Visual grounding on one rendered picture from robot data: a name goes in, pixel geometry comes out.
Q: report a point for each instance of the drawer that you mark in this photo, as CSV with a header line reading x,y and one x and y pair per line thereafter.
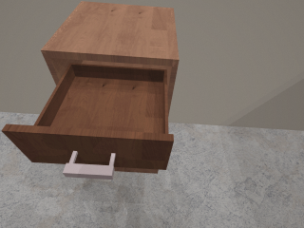
x,y
98,110

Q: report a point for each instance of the handle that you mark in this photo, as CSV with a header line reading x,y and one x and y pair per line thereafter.
x,y
89,171

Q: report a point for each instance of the cabinet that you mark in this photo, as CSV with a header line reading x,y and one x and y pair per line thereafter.
x,y
118,35

